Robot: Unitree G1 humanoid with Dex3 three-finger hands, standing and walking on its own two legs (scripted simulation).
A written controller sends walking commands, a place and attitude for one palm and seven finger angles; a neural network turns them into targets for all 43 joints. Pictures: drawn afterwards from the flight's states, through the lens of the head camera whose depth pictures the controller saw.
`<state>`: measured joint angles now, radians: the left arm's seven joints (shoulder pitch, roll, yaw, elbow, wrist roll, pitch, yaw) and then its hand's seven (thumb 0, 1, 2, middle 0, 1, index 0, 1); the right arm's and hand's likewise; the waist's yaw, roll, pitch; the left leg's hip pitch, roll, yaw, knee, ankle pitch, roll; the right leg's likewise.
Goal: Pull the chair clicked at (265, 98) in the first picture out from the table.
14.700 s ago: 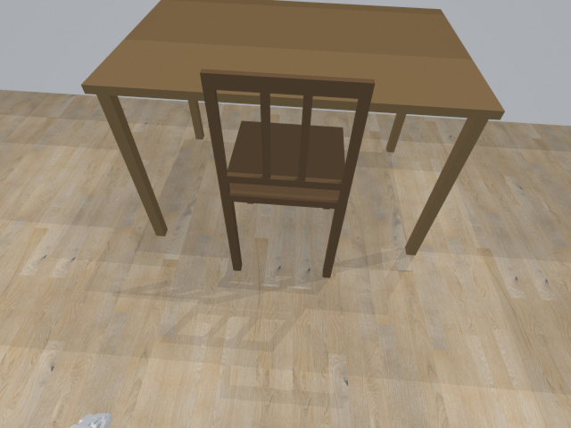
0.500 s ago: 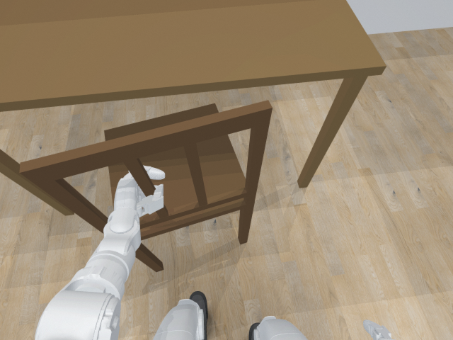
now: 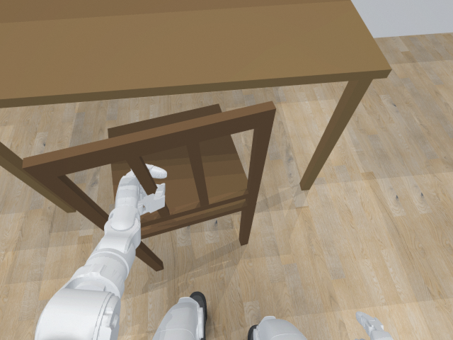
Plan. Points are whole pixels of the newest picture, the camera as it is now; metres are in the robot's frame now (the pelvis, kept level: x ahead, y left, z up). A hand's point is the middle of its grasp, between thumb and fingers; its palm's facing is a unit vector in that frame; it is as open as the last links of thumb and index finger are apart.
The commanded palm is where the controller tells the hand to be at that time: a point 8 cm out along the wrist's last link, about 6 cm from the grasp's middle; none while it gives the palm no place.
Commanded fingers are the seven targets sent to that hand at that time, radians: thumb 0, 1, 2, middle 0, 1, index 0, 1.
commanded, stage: step backward, pulling the chair out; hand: left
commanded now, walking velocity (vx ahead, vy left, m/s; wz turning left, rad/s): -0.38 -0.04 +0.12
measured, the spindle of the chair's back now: (151, 189) +0.41 +0.16 -0.07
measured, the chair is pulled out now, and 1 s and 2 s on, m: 0.12 0.12 0.13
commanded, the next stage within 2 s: none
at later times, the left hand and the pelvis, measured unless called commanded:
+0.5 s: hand (159, 197) +0.38 +0.14 -0.06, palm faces +0.03 -0.98 -0.20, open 5.3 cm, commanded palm +0.36 +0.19 -0.05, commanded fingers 0.00 0.90 0.90 -0.50 -1.45 -0.50 -1.45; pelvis -0.01 +0.00 +0.00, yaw +0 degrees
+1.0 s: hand (159, 197) +0.38 +0.14 -0.06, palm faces +0.02 -0.98 -0.20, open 5.2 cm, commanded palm +0.37 +0.19 -0.05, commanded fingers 0.00 0.90 0.90 -0.50 -1.45 -0.50 -1.45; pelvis +0.00 +0.00 +0.00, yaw +0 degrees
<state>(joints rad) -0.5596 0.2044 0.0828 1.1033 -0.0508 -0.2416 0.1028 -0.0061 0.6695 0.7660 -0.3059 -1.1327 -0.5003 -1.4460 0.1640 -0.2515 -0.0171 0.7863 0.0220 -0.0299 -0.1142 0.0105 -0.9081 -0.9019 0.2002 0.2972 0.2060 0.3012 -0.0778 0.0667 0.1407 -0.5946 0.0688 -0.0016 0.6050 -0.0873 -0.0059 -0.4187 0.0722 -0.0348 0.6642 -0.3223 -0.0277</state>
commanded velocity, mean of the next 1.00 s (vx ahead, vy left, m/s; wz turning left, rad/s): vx -0.38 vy -0.03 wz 0.12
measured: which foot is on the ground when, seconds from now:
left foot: down 0.00-1.00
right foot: down 0.00-1.00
